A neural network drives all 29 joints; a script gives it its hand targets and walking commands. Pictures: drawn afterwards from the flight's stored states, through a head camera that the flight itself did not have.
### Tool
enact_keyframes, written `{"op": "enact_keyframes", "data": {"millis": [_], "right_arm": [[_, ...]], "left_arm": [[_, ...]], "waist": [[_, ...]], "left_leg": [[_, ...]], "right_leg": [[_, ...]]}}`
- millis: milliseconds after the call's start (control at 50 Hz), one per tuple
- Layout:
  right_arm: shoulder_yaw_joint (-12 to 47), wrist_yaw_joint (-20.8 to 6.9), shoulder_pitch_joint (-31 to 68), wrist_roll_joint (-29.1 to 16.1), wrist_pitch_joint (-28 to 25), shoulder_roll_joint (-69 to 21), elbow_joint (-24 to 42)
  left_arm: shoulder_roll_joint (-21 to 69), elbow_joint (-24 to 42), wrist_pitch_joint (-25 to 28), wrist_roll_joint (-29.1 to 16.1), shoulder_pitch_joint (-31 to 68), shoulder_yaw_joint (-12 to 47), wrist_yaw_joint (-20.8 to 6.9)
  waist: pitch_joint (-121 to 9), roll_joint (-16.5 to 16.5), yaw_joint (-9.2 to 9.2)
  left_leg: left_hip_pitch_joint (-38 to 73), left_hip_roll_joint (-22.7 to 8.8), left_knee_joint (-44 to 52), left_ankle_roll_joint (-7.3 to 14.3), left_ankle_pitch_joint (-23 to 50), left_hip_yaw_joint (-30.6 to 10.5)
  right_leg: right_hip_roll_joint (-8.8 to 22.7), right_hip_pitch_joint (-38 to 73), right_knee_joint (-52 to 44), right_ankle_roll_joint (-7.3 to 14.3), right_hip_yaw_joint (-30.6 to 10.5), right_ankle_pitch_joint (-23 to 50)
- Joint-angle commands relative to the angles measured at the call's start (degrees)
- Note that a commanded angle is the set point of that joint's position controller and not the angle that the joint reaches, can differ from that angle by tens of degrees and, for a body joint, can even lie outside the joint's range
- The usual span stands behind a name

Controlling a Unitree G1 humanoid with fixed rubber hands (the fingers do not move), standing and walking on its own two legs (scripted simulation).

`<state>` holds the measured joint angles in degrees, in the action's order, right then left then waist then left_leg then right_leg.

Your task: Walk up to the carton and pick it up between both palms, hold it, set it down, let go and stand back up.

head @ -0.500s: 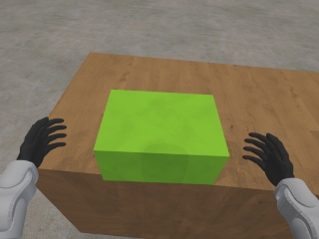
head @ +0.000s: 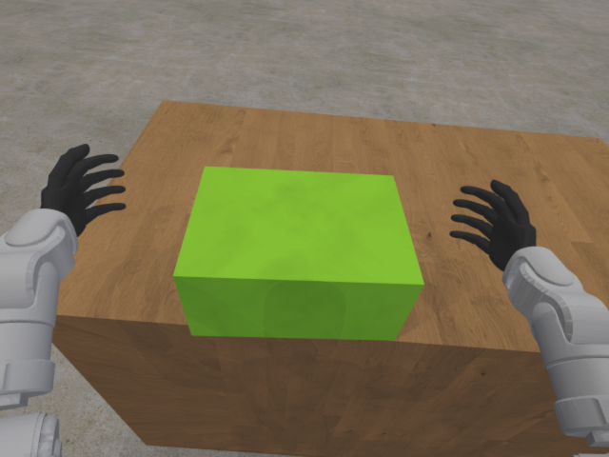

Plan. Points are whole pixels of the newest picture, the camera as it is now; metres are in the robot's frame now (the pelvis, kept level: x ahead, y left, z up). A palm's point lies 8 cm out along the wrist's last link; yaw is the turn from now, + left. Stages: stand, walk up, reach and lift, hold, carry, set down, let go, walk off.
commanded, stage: reach and lift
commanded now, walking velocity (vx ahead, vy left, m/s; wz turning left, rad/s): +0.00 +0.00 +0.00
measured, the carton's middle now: (297, 251) +0.42 +0.02 +0.04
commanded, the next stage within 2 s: none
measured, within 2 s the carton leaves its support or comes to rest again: neither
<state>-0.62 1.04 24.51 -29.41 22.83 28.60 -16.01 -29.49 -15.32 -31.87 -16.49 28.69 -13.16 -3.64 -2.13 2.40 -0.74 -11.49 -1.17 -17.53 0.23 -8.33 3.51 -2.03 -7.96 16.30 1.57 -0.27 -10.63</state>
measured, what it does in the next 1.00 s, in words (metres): stands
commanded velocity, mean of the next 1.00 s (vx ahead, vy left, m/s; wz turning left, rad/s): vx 0.00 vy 0.00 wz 0.00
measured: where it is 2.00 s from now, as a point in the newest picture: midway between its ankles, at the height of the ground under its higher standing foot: outside the picture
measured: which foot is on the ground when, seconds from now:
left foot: down 0.00-1.00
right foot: down 0.00-1.00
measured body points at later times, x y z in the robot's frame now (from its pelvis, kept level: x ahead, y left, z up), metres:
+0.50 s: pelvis -0.01 +0.01 +0.00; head +0.02 +0.03 +0.45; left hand +0.42 +0.30 +0.18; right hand +0.43 -0.23 +0.17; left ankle +0.01 +0.12 -0.75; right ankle -0.03 -0.10 -0.75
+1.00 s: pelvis +0.00 +0.00 -0.01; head +0.04 +0.01 +0.44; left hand +0.41 +0.28 +0.10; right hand +0.44 -0.21 +0.09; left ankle +0.01 +0.12 -0.75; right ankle -0.03 -0.10 -0.75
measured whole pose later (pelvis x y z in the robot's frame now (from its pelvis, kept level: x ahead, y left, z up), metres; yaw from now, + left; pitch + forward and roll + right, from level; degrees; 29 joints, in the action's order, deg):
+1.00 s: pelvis +0.00 +0.00 -0.01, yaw +2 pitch +10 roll -1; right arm 7.0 1.4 40.7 -27.7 -1.3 25.1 -52.0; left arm -25.2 -46.7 -6.1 -15.9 40.3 -1.8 -3.9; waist -6.1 -0.4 1.3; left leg -23.9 -1.2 -24.1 0.3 -10.1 1.1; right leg -2.1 -18.2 20.0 1.1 2.1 -11.7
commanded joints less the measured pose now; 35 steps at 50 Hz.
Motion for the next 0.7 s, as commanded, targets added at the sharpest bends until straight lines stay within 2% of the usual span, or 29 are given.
{"op": "enact_keyframes", "data": {"millis": [0,140,260,400,540,620,680], "right_arm": [[-4.5,-0.6,24.2,0.2,-1.5,11.5,0.2],[-3.8,-1.8,35.0,0.6,-2.6,12.8,-11.0],[-2.9,-2.7,42.6,0.7,-3.9,14.3,-18.7],[1.0,-3.0,42.5,-0.5,-6.2,13.4,-26.6],[2.0,-2.1,34.0,0.7,-13.4,9.3,-25.7],[-0.5,-1.3,35.2,2.8,-18.7,8.7,-21.1],[-1.8,-0.8,37.2,4.2,-21.4,8.9,-20.5]], "left_arm": [[-12.9,1.8,2.2,-0.6,24.6,-1.1,0.4],[-13.6,-7.3,3.7,-1.8,35.0,3.6,0.9],[-13.7,-13.1,5.0,-2.6,42.7,7.1,1.4],[-11.8,-19.8,7.2,-1.0,41.9,8.8,0.6],[-8.9,-21.2,15.3,1.6,33.7,7.9,-0.9],[-8.9,-19.0,21.2,0.1,35.7,8.7,-0.1],[-8.8,-19.2,24.6,-1.4,37.6,9.8,0.7]], "waist": [[-19.7,-3.1,0.28],[-23.1,-4.1,-0.46],[-26.3,-5.1,-0.87],[-26.2,-4.8,-0.58],[-24.4,-4.8,0.76],[-26.5,-5.8,1.44],[-29.9,-6.1,1.18]], "left_leg": [[11.0,0.4,-1.7,1.0,12.9,-3.2],[10.7,0.1,-2.8,1.0,11.9,-3.8],[11.5,0.0,-4.2,0.5,13.8,-4.3],[12.5,0.5,-5.5,0.2,18.5,-4.2],[12.8,1.3,-6.9,-0.8,22.1,-3.9],[13.8,1.1,-8.2,-1.7,21.4,-4.0],[14.6,0.7,-9.4,-1.9,20.9,-4.3]], "right_leg": [[1.8,-0.2,-0.5,-1.8,-2.0,17.7],[1.1,-3.0,0.1,-1.8,-0.1,15.5],[0.5,-5.0,0.6,-1.8,1.4,16.5],[0.1,-3.8,0.7,-2.3,1.7,19.0],[-0.3,-3.4,0.5,-3.2,2.1,18.5],[-0.8,-7.7,0.9,-3.4,3.3,16.7],[-1.1,-10.8,1.6,-3.3,3.9,16.5]]}}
